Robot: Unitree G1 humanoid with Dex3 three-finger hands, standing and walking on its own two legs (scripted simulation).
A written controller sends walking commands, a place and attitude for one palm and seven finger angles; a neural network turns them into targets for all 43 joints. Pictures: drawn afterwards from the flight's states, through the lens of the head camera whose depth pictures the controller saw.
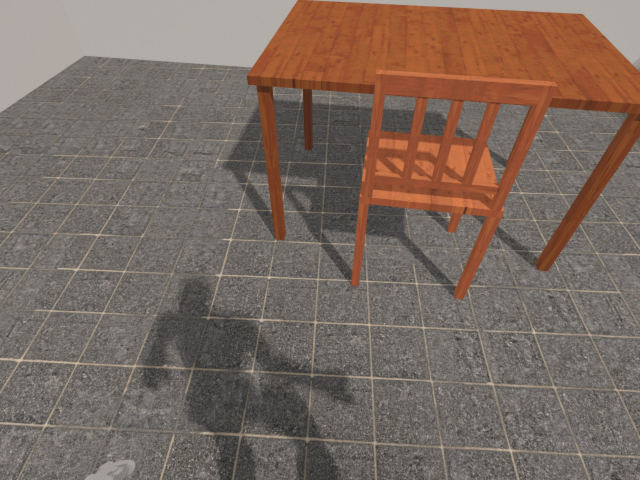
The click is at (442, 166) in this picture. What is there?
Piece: chair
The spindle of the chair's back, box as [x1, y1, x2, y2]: [432, 99, 463, 181]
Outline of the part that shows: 463,100 452,99 432,175 432,180 440,181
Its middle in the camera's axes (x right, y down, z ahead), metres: +0.34 -0.26 +1.04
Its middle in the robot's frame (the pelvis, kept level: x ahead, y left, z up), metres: +0.96 -0.30 -0.09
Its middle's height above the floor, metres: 0.67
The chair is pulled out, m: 0.00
